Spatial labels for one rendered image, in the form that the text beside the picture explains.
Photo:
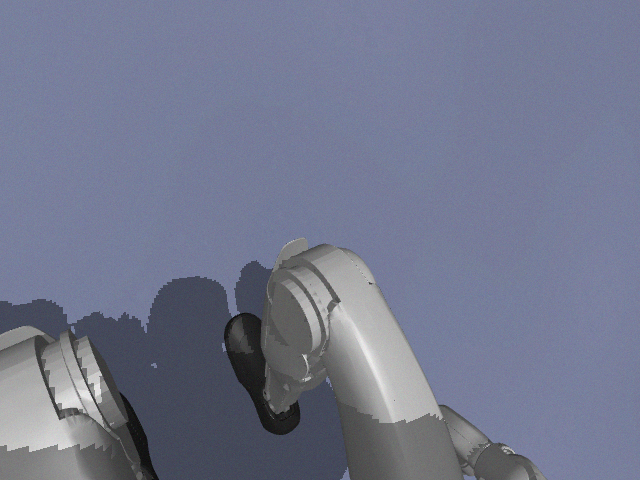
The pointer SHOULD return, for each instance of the right robot hand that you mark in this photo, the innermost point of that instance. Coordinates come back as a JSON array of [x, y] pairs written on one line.
[[469, 442]]

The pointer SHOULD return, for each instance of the left robot foot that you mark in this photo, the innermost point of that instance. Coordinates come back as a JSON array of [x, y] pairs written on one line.
[[140, 440]]

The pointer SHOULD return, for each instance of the right robot arm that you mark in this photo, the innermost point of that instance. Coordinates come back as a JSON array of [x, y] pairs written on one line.
[[499, 462]]

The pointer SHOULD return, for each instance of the right robot foot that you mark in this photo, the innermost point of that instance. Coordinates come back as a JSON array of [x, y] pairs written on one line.
[[242, 337]]

